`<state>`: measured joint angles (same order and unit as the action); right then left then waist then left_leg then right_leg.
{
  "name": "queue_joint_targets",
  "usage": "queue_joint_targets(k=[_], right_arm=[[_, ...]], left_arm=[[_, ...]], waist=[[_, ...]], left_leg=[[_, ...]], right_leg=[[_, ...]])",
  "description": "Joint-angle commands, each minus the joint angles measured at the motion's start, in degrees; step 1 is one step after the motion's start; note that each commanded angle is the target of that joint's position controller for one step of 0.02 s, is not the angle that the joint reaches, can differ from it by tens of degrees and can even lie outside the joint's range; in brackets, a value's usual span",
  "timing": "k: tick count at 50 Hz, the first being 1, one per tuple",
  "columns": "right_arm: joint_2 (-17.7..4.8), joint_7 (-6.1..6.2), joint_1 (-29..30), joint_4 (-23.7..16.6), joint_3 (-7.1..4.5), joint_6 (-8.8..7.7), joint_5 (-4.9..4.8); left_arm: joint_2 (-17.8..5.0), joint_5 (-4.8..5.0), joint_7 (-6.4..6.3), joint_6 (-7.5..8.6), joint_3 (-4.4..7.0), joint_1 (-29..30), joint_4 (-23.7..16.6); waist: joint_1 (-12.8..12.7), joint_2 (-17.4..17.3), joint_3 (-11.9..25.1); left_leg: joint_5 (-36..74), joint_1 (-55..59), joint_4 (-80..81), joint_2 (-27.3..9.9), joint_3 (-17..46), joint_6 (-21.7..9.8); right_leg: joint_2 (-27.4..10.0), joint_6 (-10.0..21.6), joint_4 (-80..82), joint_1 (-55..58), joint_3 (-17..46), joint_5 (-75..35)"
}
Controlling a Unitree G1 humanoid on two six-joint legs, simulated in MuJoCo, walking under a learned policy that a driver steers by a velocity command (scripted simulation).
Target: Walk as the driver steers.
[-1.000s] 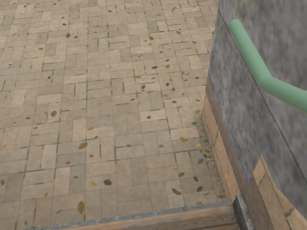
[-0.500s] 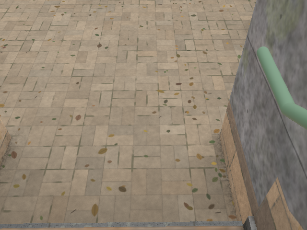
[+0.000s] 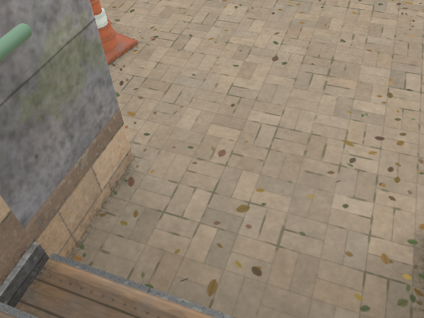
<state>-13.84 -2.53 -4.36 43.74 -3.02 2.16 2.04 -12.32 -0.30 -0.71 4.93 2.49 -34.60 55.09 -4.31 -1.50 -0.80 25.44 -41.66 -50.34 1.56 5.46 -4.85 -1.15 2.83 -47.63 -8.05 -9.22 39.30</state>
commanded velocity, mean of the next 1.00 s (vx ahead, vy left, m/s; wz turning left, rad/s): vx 0.48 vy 0.00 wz -0.17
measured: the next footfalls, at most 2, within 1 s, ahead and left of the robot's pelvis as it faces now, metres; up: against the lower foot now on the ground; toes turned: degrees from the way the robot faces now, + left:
left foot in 0.16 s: +0.23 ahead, +0.09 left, -0.17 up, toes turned +9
right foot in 0.70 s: +0.51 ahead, -0.03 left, -0.34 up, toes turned -7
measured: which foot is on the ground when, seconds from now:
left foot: up 0.00-0.14, down 0.16-0.70, up 0.72-1.00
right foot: down 0.00-0.16, up 0.18-0.68, down 0.70-1.00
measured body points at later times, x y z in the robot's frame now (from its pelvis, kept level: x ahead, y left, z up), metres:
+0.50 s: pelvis +0.27 +0.06 -0.17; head +0.26 +0.05 +0.28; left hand +0.30 +0.30 -0.31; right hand +0.26 -0.19 -0.32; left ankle +0.19 +0.08 -0.86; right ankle +0.45 -0.09 -0.85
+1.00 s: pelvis +0.55 +0.03 -0.31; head +0.55 +0.03 +0.14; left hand +0.57 +0.28 -0.46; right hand +0.62 -0.24 -0.44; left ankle +0.76 +0.17 -0.96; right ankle +0.47 -0.02 -1.03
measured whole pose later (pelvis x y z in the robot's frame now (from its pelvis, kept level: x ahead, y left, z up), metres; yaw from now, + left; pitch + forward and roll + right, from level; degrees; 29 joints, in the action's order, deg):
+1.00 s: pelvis +0.55 +0.03 -0.31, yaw -14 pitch -1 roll -1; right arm -12.9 -0.2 -7.7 51.7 -2.0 -1.7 3.2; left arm -10.8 -0.4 -1.0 3.2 1.4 -24.6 57.0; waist -1.6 -1.7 -0.3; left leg 11.1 -44.2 -55.1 -5.8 4.6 1.1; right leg 8.9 6.6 -38.1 -11.5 4.4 25.3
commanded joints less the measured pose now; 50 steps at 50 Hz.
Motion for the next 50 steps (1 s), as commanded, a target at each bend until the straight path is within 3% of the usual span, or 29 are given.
queue_joint_targets(k=[1,5,7,8,9,10,11,12,13,14,16,17,20,22,28,31,33,34,35,36,37,38,40,42,43,45,46,47,50], right_arm=[[0.24,-0.76,13.36,-4.73,0.89,-1.84,-0.13],[-0.14,0.05,10.52,-2.04,1.43,-3.48,-0.49],[-2.19,1.77,-10.53,7.00,-0.39,-3.50,-0.32],[-4.22,2.14,-17.70,9.82,-1.31,-3.75,0.19],[-8.03,1.61,-20.04,12.15,-2.50,-3.68,0.28],[-9.60,1.12,-24.02,11.92,-1.83,-3.75,-0.36],[-11.76,0.84,-24.01,12.10,-3.38,-3.41,-1.14],[-9.63,1.56,-19.42,11.30,-2.76,-3.42,-1.24],[-5.07,1.94,-12.76,9.73,-1.55,-4.14,-0.85],[-3.60,2.58,-10.19,9.66,-0.69,-5.19,-0.28],[-3.85,3.17,-14.42,11.85,-0.40,-5.49,-0.59],[-5.72,3.11,-13.91,11.58,-1.21,-6.08,-0.05],[-0.13,2.81,-12.55,12.07,0.06,-7.79,-2.00],[-0.27,3.02,-13.50,12.65,0.56,-8.04,-2.11],[-2.88,4.70,-23.82,16.15,1.46,-6.82,-0.01],[-4.04,6.20,-26.40,17.78,1.32,-5.72,1.31],[-6.50,6.52,-24.79,17.75,0.70,-4.67,1.59],[-4.80,6.44,-27.22,17.86,1.34,-4.97,0.66],[-4.83,5.85,-24.32,17.55,1.45,-5.28,0.41],[-3.32,4.82,-19.08,16.74,1.01,-5.67,0.63],[-1.76,4.73,-24.31,12.27,1.09,-5.91,-1.81],[-4.83,4.32,-16.49,8.03,0.92,-6.64,-1.72],[-6.80,4.15,-8.88,7.65,0.51,-5.74,1.19],[-4.63,3.73,-10.64,7.96,0.62,-4.45,1.26],[-4.33,3.45,-6.36,6.03,0.79,-3.79,1.41],[-1.06,3.00,-14.46,10.05,1.25,-3.28,3.24],[-1.97,2.69,-18.72,11.32,0.82,-3.06,1.97],[-4.98,2.51,-12.11,8.98,-0.65,-3.36,0.17],[-3.30,1.62,3.66,3.25,0.02,-5.00,1.40]], left_arm=[[-4.60,-0.89,0.32,1.25,0.16,1.65,-3.53],[-5.99,-1.38,-1.70,-1.38,-0.08,-1.25,0.16],[-9.31,-2.04,-2.14,-2.61,1.05,-2.16,2.72],[-8.41,-1.52,-1.94,-2.75,0.84,-1.29,2.59],[-5.16,-1.64,-0.92,-2.73,1.32,-0.95,2.10],[-1.22,1.05,-0.80,-1.90,-0.18,-8.34,0.25],[-4.82,1.44,-1.10,-1.66,0.12,-5.07,-1.88],[-5.34,-0.14,-1.38,-2.32,0.34,0.90,-2.26],[-6.95,-1.76,-1.47,-2.28,1.03,7.92,-1.83],[-6.56,-2.33,-0.88,-2.83,1.33,10.52,-2.34],[-4.21,-4.46,-0.44,-4.73,1.14,8.87,0.58],[-2.42,-3.85,-0.06,-5.10,0.72,4.11,2.90],[-1.64,-1.48,1.65,-3.11,1.36,8.29,1.82],[-1.60,-2.61,1.75,-2.73,1.42,15.17,-0.03],[-1.91,-2.36,2.50,-3.08,0.51,29.48,-4.79],[-1.02,-0.92,3.24,-2.86,-0.23,34.20,-6.49],[-2.86,0.70,3.43,-3.99,0.79,25.26,-3.50],[-5.00,-0.45,3.71,-3.61,1.03,21.55,-1.89],[-5.26,-0.49,3.97,-3.64,1.62,9.55,1.77],[-9.62,-0.58,4.01,-4.36,3.19,-0.09,4.49],[-11.18,0.09,4.07,-4.76,2.62,0.31,3.51],[-13.48,1.23,3.45,-5.31,3.64,-1.19,1.56],[-8.26,-0.29,1.26,-5.75,1.73,9.32,-0.43],[-5.63,-0.99,0.44,-3.02,-0.31,14.09,-1.40],[-6.27,0.42,0.01,-1.50,-0.44,18.43,-3.13],[-11.55,-0.70,-0.25,-0.62,1.19,16.15,-1.64],[-11.43,-0.55,-0.06,-0.75,1.49,14.66,-1.73],[-8.13,-0.29,-0.11,-0.64,1.05,11.33,-0.04],[-5.10,-0.09,-1.25,-0.75,0.28,9.83,-1.59]], waist=[[-1.66,5.73,-9.86],[-3.47,6.22,-8.95],[5.02,3.15,1.19],[9.66,-0.55,2.00],[7.91,-6.91,1.60],[5.15,-7.96,11.87],[7.35,-5.82,17.00],[6.16,-4.16,9.81],[5.73,-0.46,4.24],[2.84,-0.20,-3.51],[2.42,-2.37,-4.11],[0.39,-2.90,-1.17],[0.06,-0.51,-3.76],[1.75,-2.82,-4.28],[8.87,-0.26,-9.78],[11.20,1.84,-12.34],[6.99,-0.06,-5.55],[7.13,3.56,-6.21],[-0.02,4.80,1.44],[-6.82,12.58,2.48],[0.04,14.77,11.95],[-5.52,12.87,17.86],[-0.57,-0.98,0.46],[6.37,-3.20,-6.46],[8.01,-4.74,-9.75],[8.86,4.87,-1.26],[9.60,4.54,1.81],[6.66,4.30,-1.01],[1.19,1.29,-3.13]], left_leg=[[5.56,7.02,11.00,1.30,-8.13,-0.45],[-8.68,16.09,19.87,0.62,-11.77,-0.08],[-8.54,34.31,30.36,-1.03,-8.33,-2.22],[-4.71,44.79,36.42,-2.47,-6.09,-4.84],[9.41,58.65,21.75,-7.55,-1.01,-5.43],[23.79,72.25,5.45,-18.23,5.35,-7.67],[-3.08,71.69,13.82,-22.56,13.01,-13.36],[-36.75,56.47,24.43,-23.29,15.69,-14.97],[-47.09,44.18,29.13,-20.90,15.27,-12.55],[-35.84,28.25,31.29,-20.50,12.17,-12.43],[-22.46,19.29,29.65,-16.69,8.36,-11.87],[-17.77,20.35,27.12,-15.83,6.46,-11.50],[-29.00,18.25,21.73,-9.52,0.03,-5.20],[-40.35,14.43,18.94,-8.75,-1.85,-3.62],[-37.42,24.88,6.17,-12.17,0.06,-4.35],[-32.22,31.72,-0.88,-13.85,2.18,-5.72],[-18.18,30.33,-9.17,-14.65,-0.15,-5.95],[-7.92,29.46,-19.01,-13.85,-2.96,-5.27],[-11.96,18.92,-35.28,-12.15,-4.92,-4.11],[-52.37,1.76,-67.04,-0.78,-12.80,-1.42],[-75.45,-17.21,-78.68,-0.79,-9.98,-0.03],[-72.16,-28.87,-74.92,-0.13,-7.34,1.74],[-60.43,-26.91,-57.21,-4.71,-4.52,1.50],[-43.97,-18.85,-37.47,-8.67,-1.05,3.90],[-33.28,-1.44,-14.41,-7.40,-2.82,6.85],[-26.05,9.92,-17.56,-5.54,-4.76,7.07],[-23.22,9.00,-18.99,-5.98,-4.97,6.99],[-14.52,-2.13,-12.00,-7.64,-1.43,6.47],[-0.98,0.46,6.73,-5.23,-2.59,5.74]], right_leg=[[-8.37,2.99,10.37,-12.63,7.86,-17.23],[-9.44,2.54,-2.95,-6.16,5.33,-38.60],[-9.44,5.11,-26.36,-1.69,3.97,-51.22],[-5.60,4.83,-45.43,-10.05,2.65,-37.47],[0.84,4.28,-63.07,-32.06,0.44,7.22],[-1.41,4.96,-63.46,-44.67,10.96,7.96],[-2.78,4.51,-60.25,-49.27,13.21,3.42],[-2.95,3.25,-50.41,-50.01,12.64,-7.26],[-3.24,2.42,-44.68,-46.01,14.95,-15.94],[-3.75,-0.38,-28.41,-38.01,17.89,-24.50],[-1.93,-2.57,-22.15,-27.62,16.58,-23.23],[-1.48,-1.64,-23.43,-26.23,15.79,-30.90],[-1.49,0.63,-5.55,-27.80,17.91,-56.22],[-0.53,0.65,0.61,-23.29,15.66,-66.03],[1.32,1.14,7.39,-29.13,12.39,-60.62],[-0.04,1.77,17.09,-30.96,9.63,-54.08],[0.41,4.29,21.64,-14.66,7.63,-40.97],[4.14,5.10,22.57,-12.17,1.07,-37.77],[4.62,7.83,19.89,7.64,0.55,-45.24],[-2.18,14.87,21.90,21.30,10.80,-57.26],[-14.70,18.96,2.67,37.55,26.22,-78.74],[-22.02,26.03,15.18,42.20,40.56,-55.71],[-17.32,19.74,27.90,15.35,39.60,-16.01],[-13.84,17.54,25.54,-5.84,35.54,-27.63],[-6.64,14.27,31.09,-23.65,26.00,-32.99],[-7.00,15.53,25.77,-20.93,27.44,-56.72],[-6.89,15.49,23.90,-16.49,26.32,-58.75],[-4.41,14.80,20.18,-7.93,27.51,-48.51],[-0.35,12.55,15.86,-9.86,29.66,-28.79]])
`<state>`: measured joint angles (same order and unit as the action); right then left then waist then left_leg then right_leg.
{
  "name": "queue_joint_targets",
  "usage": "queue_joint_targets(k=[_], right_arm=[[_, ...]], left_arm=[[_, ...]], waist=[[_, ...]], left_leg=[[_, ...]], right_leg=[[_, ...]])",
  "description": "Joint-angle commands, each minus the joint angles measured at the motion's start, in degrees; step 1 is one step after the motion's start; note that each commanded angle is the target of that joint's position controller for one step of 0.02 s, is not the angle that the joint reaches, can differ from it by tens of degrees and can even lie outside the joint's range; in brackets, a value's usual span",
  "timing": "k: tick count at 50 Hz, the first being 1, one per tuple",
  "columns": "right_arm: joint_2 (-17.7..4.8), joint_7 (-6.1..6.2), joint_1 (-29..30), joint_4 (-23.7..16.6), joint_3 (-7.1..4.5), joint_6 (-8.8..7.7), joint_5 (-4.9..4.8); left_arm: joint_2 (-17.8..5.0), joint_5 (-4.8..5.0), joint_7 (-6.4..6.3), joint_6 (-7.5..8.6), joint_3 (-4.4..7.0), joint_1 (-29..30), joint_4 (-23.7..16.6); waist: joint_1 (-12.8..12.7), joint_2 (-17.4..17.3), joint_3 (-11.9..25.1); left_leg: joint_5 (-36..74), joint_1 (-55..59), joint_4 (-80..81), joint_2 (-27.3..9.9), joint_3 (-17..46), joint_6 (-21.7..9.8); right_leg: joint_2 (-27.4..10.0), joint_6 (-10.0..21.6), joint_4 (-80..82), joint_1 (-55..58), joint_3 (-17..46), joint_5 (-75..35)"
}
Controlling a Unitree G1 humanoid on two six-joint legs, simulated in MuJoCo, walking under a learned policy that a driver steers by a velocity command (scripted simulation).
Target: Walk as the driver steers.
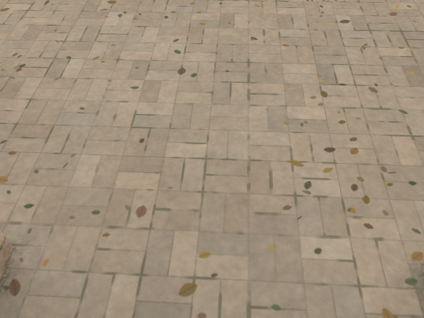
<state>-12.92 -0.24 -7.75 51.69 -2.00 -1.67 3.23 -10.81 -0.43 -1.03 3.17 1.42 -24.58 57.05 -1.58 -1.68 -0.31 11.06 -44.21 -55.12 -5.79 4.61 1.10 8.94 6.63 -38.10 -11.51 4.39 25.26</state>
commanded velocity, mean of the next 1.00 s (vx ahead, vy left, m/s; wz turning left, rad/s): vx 0.09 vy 0.00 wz -0.41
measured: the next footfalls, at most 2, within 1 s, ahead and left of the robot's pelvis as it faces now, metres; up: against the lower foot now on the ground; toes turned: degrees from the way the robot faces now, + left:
left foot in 0.22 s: +0.31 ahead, +0.14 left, -0.17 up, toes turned -9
right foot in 0.84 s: +0.24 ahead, -0.06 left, -0.17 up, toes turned -22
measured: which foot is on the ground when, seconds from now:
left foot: up 0.00-0.20, down 0.22-0.84, up 0.86-1.00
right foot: down 0.00-0.22, up 0.24-0.82, down 0.84-1.00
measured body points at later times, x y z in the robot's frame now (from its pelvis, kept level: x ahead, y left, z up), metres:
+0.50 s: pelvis +0.19 +0.09 -0.15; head +0.22 +0.12 +0.29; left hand +0.43 +0.27 -0.27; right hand +0.14 -0.16 -0.28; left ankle +0.27 +0.15 -0.89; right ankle +0.23 -0.04 -0.67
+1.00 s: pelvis +0.22 +0.07 -0.15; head +0.22 +0.04 +0.30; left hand +0.44 +0.21 -0.25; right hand +0.17 -0.18 -0.30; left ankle +0.28 +0.18 -0.86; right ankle +0.21 -0.04 -0.89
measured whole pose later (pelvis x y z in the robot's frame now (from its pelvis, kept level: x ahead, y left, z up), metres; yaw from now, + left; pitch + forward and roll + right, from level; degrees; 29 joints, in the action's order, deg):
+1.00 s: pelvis +0.22 +0.07 -0.15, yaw -22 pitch +0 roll +1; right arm -13.3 -0.8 -19.0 46.4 -2.1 3.0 1.5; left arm -9.1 -1.1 -1.4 -0.6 -0.8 -11.3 41.8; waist 2.6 -2.2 -0.2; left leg -23.6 -21.9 -43.7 -0.4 -0.9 -0.5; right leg 0.1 1.5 -30.4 -16.8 0.2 13.8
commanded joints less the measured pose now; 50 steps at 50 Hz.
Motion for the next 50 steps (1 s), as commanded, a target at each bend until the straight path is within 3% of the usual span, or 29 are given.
queue_joint_targets(k=[1,5,7,8,10,11,12,13,14,15,16,17,18,20,21,22,25,28,31,35,38,40,41,42,43,44,46,48,50], right_arm=[[-3.48,-1.15,6.48,-4.89,-0.98,-1.57,0.43],[-2.26,-1.02,8.83,-7.95,-0.47,-2.15,-0.93],[-2.30,-0.73,6.85,-8.11,-0.38,-3.18,-2.62],[-3.02,-0.38,2.87,-6.42,-0.99,-3.16,-3.69],[-5.39,0.61,-9.90,-2.39,-2.26,-3.58,-2.73],[-8.66,0.34,-15.88,-0.47,-3.19,-3.17,-2.04],[-10.15,-0.08,-20.21,-1.68,-2.99,-3.37,-0.58],[-9.99,-0.94,-20.49,-2.45,-3.24,-3.19,-1.86],[-8.45,-0.66,-19.19,-3.98,-3.16,-3.01,-2.72],[-9.62,0.80,-15.17,-5.38,-3.26,-2.97,-2.48],[-8.66,2.25,-13.14,-6.33,-2.83,-2.38,-2.20],[-6.64,2.87,-11.51,-6.33,-1.91,-1.64,-2.19],[-5.62,2.54,-10.48,-5.42,-1.07,-1.30,-1.64],[-4.38,2.71,-10.90,-5.14,0.07,-1.01,-1.73],[-4.26,2.89,-10.24,-4.79,0.37,-0.78,-2.49],[-3.81,3.06,-10.22,-5.02,0.89,-0.49,-2.30],[-5.15,3.48,-13.05,-6.20,0.79,-0.02,-2.05],[-5.47,3.80,-14.83,-7.48,0.77,0.96,-2.24],[-6.42,4.33,-16.46,-8.43,0.14,1.56,-1.40],[-7.23,4.48,-15.67,-9.17,-0.75,2.34,-0.85],[-8.78,3.29,-15.57,-8.93,-1.52,3.34,-0.98],[-8.01,2.45,-15.54,-8.28,-1.21,4.05,-1.35],[-6.98,1.88,-18.08,-7.06,-1.15,3.87,-0.85],[-3.53,1.03,-18.73,-7.26,-0.58,3.38,-0.55],[-1.46,0.62,-16.56,-11.11,-0.10,3.01,-2.12],[-5.64,0.44,-12.02,-10.43,-1.35,3.79,-1.45],[-3.14,-0.50,-14.67,-8.55,-0.79,4.38,-2.23],[-3.33,-0.76,-16.27,-6.71,-0.90,4.45,-1.53],[-2.62,-0.82,-15.13,-6.54,-0.53,4.45,-1.78]], left_arm=[[-6.99,-0.43,-0.69,1.04,1.54,0.91,-3.99],[-7.48,-1.49,-0.44,0.67,1.65,-0.61,-5.43],[-6.64,-2.60,-1.52,0.11,1.65,-1.99,-5.99],[-6.40,-3.14,-2.28,-0.69,1.57,-1.86,-5.38],[-7.69,-2.03,-1.55,-1.92,1.99,-2.84,-5.75],[-6.14,-0.57,-0.95,-2.06,2.10,-5.05,-6.30],[-5.40,3.41,-1.57,-2.76,2.55,-12.06,-6.60],[-6.30,3.83,-2.42,-3.10,1.57,-10.13,-8.38],[-6.48,0.56,-2.62,-3.47,1.62,-3.88,-9.09],[-6.40,-1.33,-2.15,-3.65,1.45,2.13,-12.02],[-6.78,-2.83,-1.02,-4.25,1.60,6.90,-13.73],[-7.14,-3.52,-0.22,-5.49,1.59,9.29,-14.39],[-7.49,-2.88,0.26,-6.40,1.74,13.88,-16.57],[-4.35,-3.02,0.43,-7.64,0.95,14.40,-17.67],[-2.96,-2.12,0.80,-8.01,0.07,17.24,-20.26],[-2.66,-2.66,1.17,-8.14,0.01,16.78,-20.46],[-2.40,-3.19,1.05,-8.66,0.14,15.57,-21.04],[-2.45,-3.52,0.28,-9.33,0.16,19.71,-22.95],[-2.89,-3.52,0.42,-8.91,0.01,24.07,-25.28],[-1.93,-1.67,1.72,-7.27,-0.66,28.10,-26.49],[-2.40,0.46,2.59,-6.46,-0.56,25.41,-25.66],[-2.73,0.94,2.29,-5.14,-0.28,18.87,-22.63],[-3.31,0.78,1.80,-4.03,-0.29,15.27,-21.25],[-4.45,0.01,1.51,-2.85,-0.32,12.25,-21.01],[-9.33,-0.68,0.59,-3.21,0.36,12.96,-22.36],[-6.96,-1.01,-0.41,-3.27,-0.15,11.80,-20.56],[-5.02,-1.12,-0.94,-2.95,-0.73,15.84,-19.67],[-4.83,-0.70,-0.90,-2.65,-0.49,18.01,-19.57],[-4.81,-0.67,-0.53,-2.66,-0.23,16.72,-18.57]], waist=[[-1.32,1.39,-2.83],[-4.23,5.97,-3.45],[-4.97,5.94,-4.54],[-3.51,6.35,-4.24],[1.09,2.12,-0.76],[1.89,-3.64,3.48],[0.29,-8.74,14.96],[2.45,-9.67,21.98],[4.64,-6.99,19.85],[4.58,-8.00,19.32],[3.73,-7.15,15.75],[2.32,-4.53,10.87],[1.05,-3.66,4.41],[-0.20,-4.42,1.34],[-1.68,-4.10,-1.69],[-1.99,-3.57,-0.38],[-1.23,-4.17,4.69],[0.67,-1.88,4.30],[3.47,-1.82,2.92],[5.95,-4.12,1.31],[6.11,-6.23,0.25],[3.85,-2.70,-0.54],[3.17,0.25,0.15],[2.85,5.84,2.58],[2.29,18.14,1.79],[0.78,10.71,-1.12],[4.43,10.97,0.81],[5.61,11.34,2.46],[4.84,10.45,2.88]], left_leg=[[17.43,8.72,13.88,3.47,-1.82,-0.80],[11.63,13.01,25.08,6.53,-0.63,-0.36],[16.53,17.93,38.47,3.83,2.73,-0.53],[20.73,21.82,43.22,2.21,3.83,-1.12],[28.38,40.94,50.28,0.56,-0.42,-0.33],[41.36,56.79,41.90,-5.27,3.13,-0.47],[71.60,77.97,15.92,-15.65,3.39,-2.46],[63.20,83.07,12.44,-21.42,8.22,-7.00],[45.56,75.01,17.59,-20.08,8.45,-9.71],[20.87,66.33,24.99,-21.76,12.94,-15.15],[6.81,55.05,30.88,-21.44,14.90,-17.71],[3.49,43.27,33.95,-18.80,11.06,-17.91],[-4.61,33.41,35.20,-14.91,5.51,-14.72],[-0.80,25.13,33.80,-11.55,1.47,-13.25],[-6.51,18.98,35.39,-9.16,-1.77,-12.41],[-6.77,18.32,34.50,-7.93,-2.72,-12.80],[-0.70,27.57,31.80,-10.99,1.44,-15.70],[-8.74,33.78,32.46,-11.48,4.48,-16.74],[-19.97,38.48,34.70,-11.03,5.13,-15.84],[-32.31,34.47,38.78,-9.88,1.49,-14.17],[-36.61,25.26,39.90,-9.95,-0.86,-13.86],[-32.66,21.52,35.53,-9.06,-2.13,-11.55],[-29.78,19.67,31.61,-7.35,-3.93,-8.62],[-34.21,16.90,21.84,-3.98,-7.85,-4.77],[-42.45,9.05,17.81,2.80,-10.42,-2.04],[-42.23,11.90,12.83,2.29,-4.49,-2.04],[-38.26,16.79,10.18,3.84,-3.33,-1.65],[-34.26,22.48,8.50,5.46,-4.48,-1.37],[-33.16,24.58,10.66,6.09,-4.96,-1.29]], right_leg=[[-9.36,8.28,3.61,-9.87,15.72,-11.83],[-7.54,6.55,-7.04,-6.57,17.87,-14.21],[-6.12,4.56,-12.74,-2.74,18.77,-12.68],[-6.07,4.11,-18.70,-1.68,19.15,-11.77],[-2.09,2.12,-35.40,-7.49,13.76,-8.23],[0.96,0.49,-47.41,-19.68,9.73,16.48],[2.71,-2.34,-69.25,-35.21,2.37,36.34],[-1.28,-2.55,-77.96,-45.88,0.88,32.52],[-3.09,-2.77,-83.58,-50.00,-1.36,24.29],[-3.88,-3.89,-87.09,-52.51,-4.06,16.38],[-5.58,-4.94,-86.49,-50.98,-4.39,9.72],[-5.97,-5.65,-85.63,-46.47,-4.72,5.88],[-6.76,-6.43,-77.95,-45.94,-2.94,-0.33],[-4.77,-7.16,-77.50,-44.93,-3.38,-4.13],[-5.09,-8.32,-65.58,-43.51,-2.70,-8.71],[-4.31,-8.70,-61.18,-40.80,-3.60,-13.85],[-4.00,-9.98,-61.50,-44.69,-2.24,-15.32],[-4.12,-10.25,-61.26,-49.73,1.04,-12.22],[-5.65,-10.28,-51.15,-50.08,1.20,-11.54],[-9.68,-9.62,-21.90,-32.85,-1.66,-10.03],[-8.56,-6.22,-7.53,-12.04,-7.23,-1.67],[-7.54,-4.22,6.38,-0.51,-8.75,-8.00],[-8.44,-4.17,13.73,5.80,-6.03,-11.15],[-18.78,-4.14,16.30,11.02,6.39,-13.72],[-32.61,3.28,20.91,6.89,25.69,-22.69],[-29.84,5.64,20.12,2.57,22.98,-26.12],[-24.85,4.12,19.77,-1.00,14.20,-23.66],[-20.36,2.11,19.05,-4.92,7.46,-25.28],[-19.25,1.90,18.26,-5.73,5.70,-24.57]])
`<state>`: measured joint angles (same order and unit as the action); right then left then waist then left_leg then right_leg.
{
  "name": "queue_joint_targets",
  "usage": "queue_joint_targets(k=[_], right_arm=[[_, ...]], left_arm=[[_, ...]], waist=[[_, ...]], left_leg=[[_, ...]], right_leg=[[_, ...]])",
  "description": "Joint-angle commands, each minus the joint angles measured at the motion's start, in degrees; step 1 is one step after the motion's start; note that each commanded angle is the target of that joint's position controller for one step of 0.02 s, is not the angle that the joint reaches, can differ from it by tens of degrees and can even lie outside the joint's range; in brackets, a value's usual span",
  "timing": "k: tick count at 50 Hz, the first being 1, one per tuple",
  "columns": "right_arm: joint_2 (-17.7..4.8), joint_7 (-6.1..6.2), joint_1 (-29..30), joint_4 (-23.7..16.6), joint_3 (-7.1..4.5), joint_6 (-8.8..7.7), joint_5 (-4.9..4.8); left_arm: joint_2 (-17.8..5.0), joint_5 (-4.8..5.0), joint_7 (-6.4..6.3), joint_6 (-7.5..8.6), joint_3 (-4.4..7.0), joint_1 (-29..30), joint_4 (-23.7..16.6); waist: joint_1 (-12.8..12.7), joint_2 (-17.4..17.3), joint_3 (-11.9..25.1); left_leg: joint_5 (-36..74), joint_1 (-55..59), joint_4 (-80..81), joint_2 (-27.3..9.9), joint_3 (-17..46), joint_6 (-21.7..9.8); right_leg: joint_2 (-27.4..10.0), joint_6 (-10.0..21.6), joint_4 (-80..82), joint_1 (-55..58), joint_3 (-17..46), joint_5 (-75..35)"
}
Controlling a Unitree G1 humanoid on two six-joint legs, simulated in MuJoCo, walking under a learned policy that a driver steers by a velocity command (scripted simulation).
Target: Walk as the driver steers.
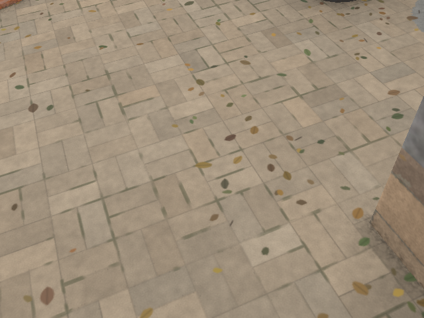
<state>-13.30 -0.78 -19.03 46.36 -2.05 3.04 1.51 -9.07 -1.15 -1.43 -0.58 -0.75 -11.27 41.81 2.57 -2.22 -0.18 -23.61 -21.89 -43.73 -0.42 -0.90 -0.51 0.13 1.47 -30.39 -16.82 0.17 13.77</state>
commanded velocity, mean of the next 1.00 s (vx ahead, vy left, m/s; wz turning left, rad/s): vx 0.00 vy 0.00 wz -0.02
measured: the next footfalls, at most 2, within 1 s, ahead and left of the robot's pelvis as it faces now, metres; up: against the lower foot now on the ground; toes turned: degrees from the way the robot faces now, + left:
left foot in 0.12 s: +0.04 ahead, +0.13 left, +0.00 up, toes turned +0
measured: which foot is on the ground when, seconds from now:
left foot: up 0.00-0.10, down 0.12-1.00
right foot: down 0.00-1.00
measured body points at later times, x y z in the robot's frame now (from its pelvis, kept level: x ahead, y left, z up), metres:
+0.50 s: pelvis +0.02 +0.04 +0.00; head +0.02 +0.05 +0.45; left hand +0.07 +0.28 -0.15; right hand +0.07 -0.20 -0.14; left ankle +0.00 +0.13 -0.74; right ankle +0.02 -0.11 -0.74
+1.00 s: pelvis +0.02 +0.04 +0.00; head +0.03 +0.05 +0.45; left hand +0.04 +0.26 -0.16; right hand +0.03 -0.19 -0.15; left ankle +0.00 +0.13 -0.74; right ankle +0.02 -0.11 -0.74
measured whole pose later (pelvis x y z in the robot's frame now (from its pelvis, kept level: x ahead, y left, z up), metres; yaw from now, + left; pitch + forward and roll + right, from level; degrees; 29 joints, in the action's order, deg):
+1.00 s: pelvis +0.02 +0.04 +0.00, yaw +0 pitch -2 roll +0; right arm -8.5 1.3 -17.2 60.8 -1.7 -1.0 0.7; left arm -8.7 -1.0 -1.4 0.0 1.9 -14.4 64.1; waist 0.6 0.7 -2.6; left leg -16.2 -7.5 -26.0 2.2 -0.7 -2.3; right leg -2.3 -2.5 -26.1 -9.6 1.1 14.2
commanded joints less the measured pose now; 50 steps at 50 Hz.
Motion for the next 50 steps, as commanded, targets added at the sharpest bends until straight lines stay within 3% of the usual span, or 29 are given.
queue_joint_targets(k=[1,3,4,6,7,8,10,12,20,21,30,50], right_arm=[[-2.00,-0.19,-2.74,-1.40,-0.28,-0.31,-0.30],[-1.93,0.10,-1.64,-1.56,-0.06,-0.56,-0.68],[-1.67,0.26,-2.43,-1.08,0.06,-0.81,-0.61],[-3.10,0.69,-2.55,-0.98,0.02,-2.05,0.43],[-5.84,0.85,-0.77,-0.70,-0.67,-2.57,0.30],[-4.52,0.51,-0.57,-0.14,-0.47,-2.62,-0.79],[-4.03,0.43,0.34,0.44,-0.18,-2.83,-0.67],[-4.02,0.72,0.50,1.11,-0.16,-3.09,-0.68],[-3.47,1.50,0.97,3.78,-0.31,-4.03,-0.87],[-3.46,1.43,0.73,4.20,-0.40,-4.01,-0.45],[-2.33,1.63,0.02,8.00,-0.74,-4.21,-0.56],[-0.02,2.34,-1.60,13.78,-0.40,-4.44,-0.85]], left_arm=[[-6.93,0.00,-0.04,0.99,2.16,2.34,-2.67],[-7.67,-0.08,0.00,0.71,2.49,0.69,-1.49],[-7.90,0.09,-0.02,0.57,2.55,0.80,-1.15],[-6.80,0.04,0.30,1.07,2.28,-0.83,-0.40],[-5.73,0.30,0.84,1.48,2.37,-2.52,-0.60],[-6.60,0.20,1.04,1.33,2.74,-1.96,0.60],[-7.11,0.18,1.29,1.07,3.29,-2.20,2.18],[-6.90,0.11,1.44,1.01,3.52,-3.06,3.41],[-6.95,0.24,0.88,0.86,3.92,-4.95,9.28],[-6.51,0.20,1.02,0.82,3.80,-5.21,9.91],[-6.16,0.21,0.58,0.76,3.87,-5.54,15.29],[-4.06,0.19,-0.18,0.88,3.37,-5.70,21.63]], waist=[[-0.03,11.11,2.69],[-0.70,11.52,3.00],[0.21,10.67,3.16],[-0.08,7.90,4.20],[-2.54,0.15,3.01],[-1.61,-0.45,1.76],[-1.88,-0.68,-0.91],[-2.31,-1.58,-1.17],[-2.23,0.78,-2.11],[-2.32,0.85,-1.63],[-2.14,1.68,-2.87],[-1.97,2.25,-4.38]], left_leg=[[2.01,2.90,1.56,0.90,0.27,0.31],[4.71,5.46,8.05,1.32,-0.35,0.05],[9.46,9.13,13.83,1.30,-0.88,-0.20],[15.27,17.57,17.96,-2.96,3.32,-0.39],[18.05,15.29,16.45,-6.11,7.25,-1.33],[13.89,9.87,18.45,-6.10,8.19,-1.83],[11.57,6.56,20.88,-5.63,8.27,-1.58],[12.54,7.01,21.29,-5.23,7.88,-1.64],[13.40,8.05,23.38,-5.38,8.39,-2.14],[13.94,8.59,23.14,-5.32,8.14,-2.30],[15.60,10.31,23.64,-4.78,7.56,-2.55],[16.90,11.17,23.62,-4.03,6.74,-2.11]], right_leg=[[-10.41,7.24,10.25,-0.30,10.02,-11.61],[-10.49,7.19,9.36,-0.03,11.12,-8.63],[-10.18,6.23,8.37,-1.16,11.05,-7.46],[-8.82,2.47,6.09,-5.41,10.84,-6.27],[-4.86,0.83,5.17,-5.15,6.89,-4.52],[-3.51,-0.16,4.29,-1.75,4.79,-3.32],[-3.72,-0.58,3.56,1.36,4.77,-5.35],[-4.15,-0.27,3.36,2.20,4.81,-6.53],[-4.54,-1.08,4.79,4.64,4.42,-7.93],[-4.66,-1.17,4.88,5.20,4.22,-7.96],[-5.28,-1.58,6.20,6.29,4.01,-8.32],[-5.82,-1.71,7.14,7.21,3.80,-9.35]])
Keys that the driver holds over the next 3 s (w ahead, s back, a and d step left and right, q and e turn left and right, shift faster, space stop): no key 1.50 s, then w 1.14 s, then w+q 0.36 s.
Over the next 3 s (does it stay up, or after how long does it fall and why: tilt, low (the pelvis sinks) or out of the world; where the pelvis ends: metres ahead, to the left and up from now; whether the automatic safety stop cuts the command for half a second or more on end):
stays up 0.71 0.01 0.01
